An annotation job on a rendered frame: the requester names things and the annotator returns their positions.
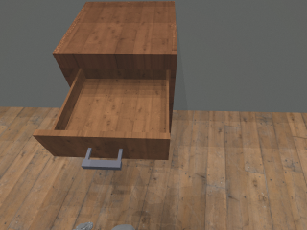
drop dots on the handle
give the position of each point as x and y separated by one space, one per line
95 164

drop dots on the cabinet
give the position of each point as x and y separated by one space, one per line
121 35

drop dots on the drawer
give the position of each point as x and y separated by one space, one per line
112 109

